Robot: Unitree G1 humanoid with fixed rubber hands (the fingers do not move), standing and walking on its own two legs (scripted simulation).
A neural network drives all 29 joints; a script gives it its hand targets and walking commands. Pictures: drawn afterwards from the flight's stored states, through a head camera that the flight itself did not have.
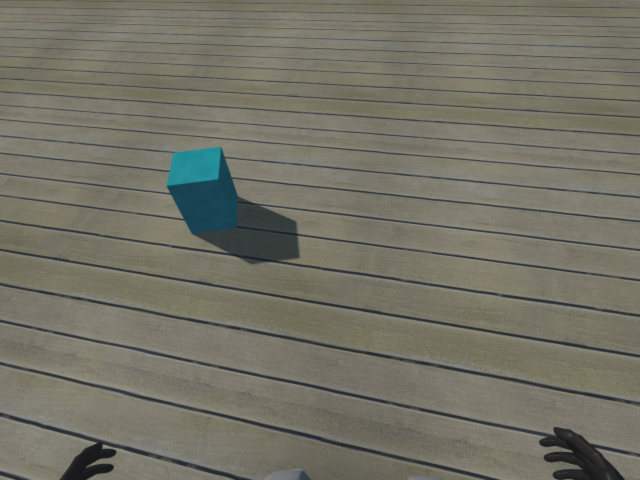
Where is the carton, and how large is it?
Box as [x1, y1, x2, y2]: [167, 147, 237, 233]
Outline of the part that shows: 220,147 173,153 167,181 167,187 192,233 236,227 237,195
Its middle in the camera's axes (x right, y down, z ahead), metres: -0.48 -0.19 +1.61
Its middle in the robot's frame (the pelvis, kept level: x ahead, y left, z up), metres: +1.24 +0.53 -0.63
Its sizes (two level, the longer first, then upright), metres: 0.194 0.193 0.282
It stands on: the floor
